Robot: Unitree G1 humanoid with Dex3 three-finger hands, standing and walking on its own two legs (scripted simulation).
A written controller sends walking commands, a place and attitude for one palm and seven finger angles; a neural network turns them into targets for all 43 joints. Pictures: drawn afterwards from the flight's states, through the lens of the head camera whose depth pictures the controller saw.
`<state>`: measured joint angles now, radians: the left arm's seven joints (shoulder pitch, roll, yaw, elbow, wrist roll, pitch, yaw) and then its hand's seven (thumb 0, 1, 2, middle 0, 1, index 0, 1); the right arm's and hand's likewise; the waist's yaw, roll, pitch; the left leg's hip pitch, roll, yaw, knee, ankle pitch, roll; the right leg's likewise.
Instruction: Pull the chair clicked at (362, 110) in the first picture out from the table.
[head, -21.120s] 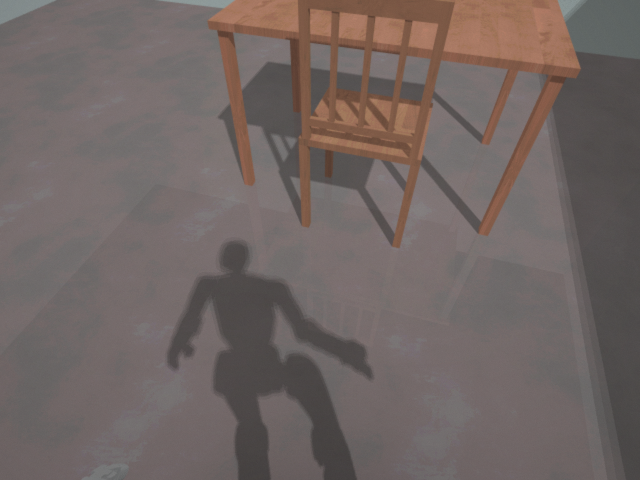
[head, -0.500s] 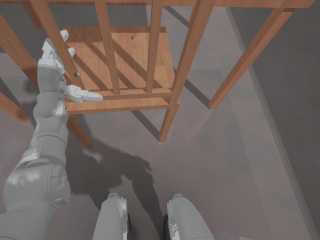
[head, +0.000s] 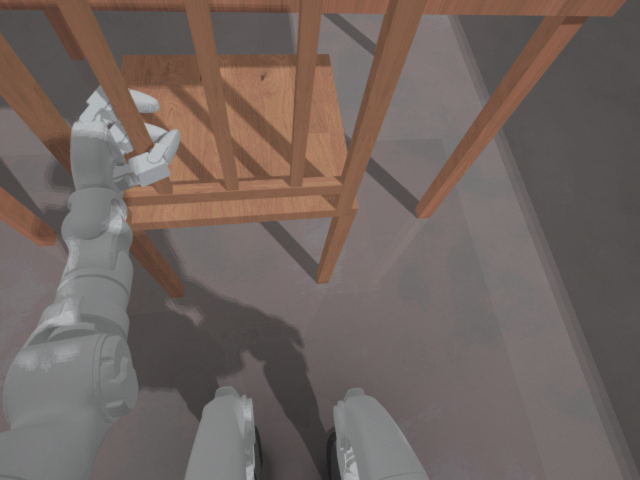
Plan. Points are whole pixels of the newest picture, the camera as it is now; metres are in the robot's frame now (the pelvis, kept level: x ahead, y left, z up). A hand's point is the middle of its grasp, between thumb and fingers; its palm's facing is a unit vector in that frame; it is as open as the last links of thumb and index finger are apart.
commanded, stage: hook a spindle and tug to test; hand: left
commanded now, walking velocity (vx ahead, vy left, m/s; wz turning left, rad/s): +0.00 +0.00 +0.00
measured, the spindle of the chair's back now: (217, 110) +0.54 +0.09 +0.07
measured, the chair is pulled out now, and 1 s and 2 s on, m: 0.00 0.04 0.17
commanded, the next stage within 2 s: step backward, pulling the chair out in 0.70 s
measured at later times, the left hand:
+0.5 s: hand (159, 161) +0.49 +0.16 +0.04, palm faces +0.08 -1.00 -0.02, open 5.2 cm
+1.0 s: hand (165, 175) +0.46 +0.15 +0.05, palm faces +0.11 -0.99 -0.12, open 5.3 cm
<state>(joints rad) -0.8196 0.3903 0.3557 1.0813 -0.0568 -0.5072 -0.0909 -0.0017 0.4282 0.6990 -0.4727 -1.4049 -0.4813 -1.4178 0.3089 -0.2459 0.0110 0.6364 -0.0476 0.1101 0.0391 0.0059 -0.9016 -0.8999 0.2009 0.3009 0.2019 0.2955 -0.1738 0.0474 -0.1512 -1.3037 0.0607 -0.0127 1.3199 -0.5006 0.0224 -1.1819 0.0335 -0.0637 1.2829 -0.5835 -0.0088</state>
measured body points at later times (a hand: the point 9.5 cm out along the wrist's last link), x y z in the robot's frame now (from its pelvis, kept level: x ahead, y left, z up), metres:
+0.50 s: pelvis +0.02 +0.00 +0.01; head +0.17 +0.02 +0.44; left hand +0.48 +0.21 +0.04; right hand +0.06 -0.26 -0.11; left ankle +0.05 +0.11 -0.61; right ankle +0.01 -0.12 -0.61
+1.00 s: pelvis +0.03 +0.00 +0.08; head +0.15 +0.00 +0.52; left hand +0.45 +0.20 +0.06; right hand +0.11 -0.25 -0.05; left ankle +0.05 +0.11 -0.61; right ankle +0.01 -0.12 -0.61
